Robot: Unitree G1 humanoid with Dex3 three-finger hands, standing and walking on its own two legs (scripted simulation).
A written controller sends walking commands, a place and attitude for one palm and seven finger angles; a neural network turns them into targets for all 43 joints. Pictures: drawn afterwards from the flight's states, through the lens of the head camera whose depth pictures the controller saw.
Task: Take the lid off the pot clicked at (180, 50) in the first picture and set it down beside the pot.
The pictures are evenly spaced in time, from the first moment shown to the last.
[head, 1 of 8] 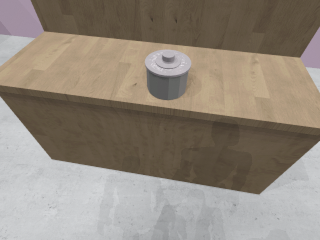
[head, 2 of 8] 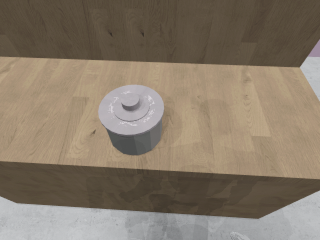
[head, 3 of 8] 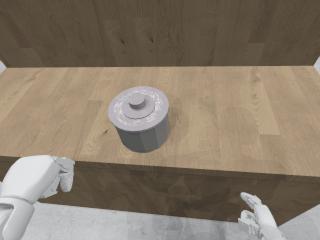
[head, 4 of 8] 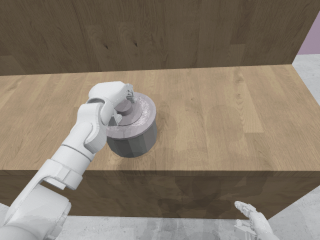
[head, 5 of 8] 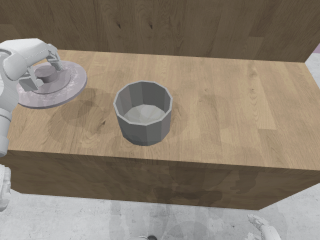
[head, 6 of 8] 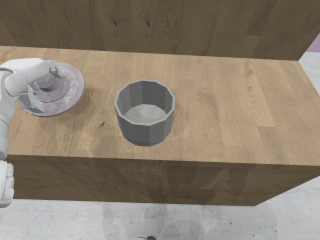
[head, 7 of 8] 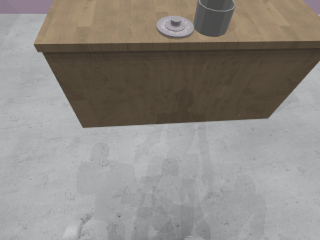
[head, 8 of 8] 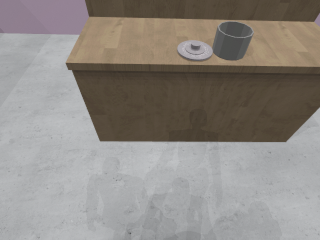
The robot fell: no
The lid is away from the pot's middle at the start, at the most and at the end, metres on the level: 0.00 0.26 0.18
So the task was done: no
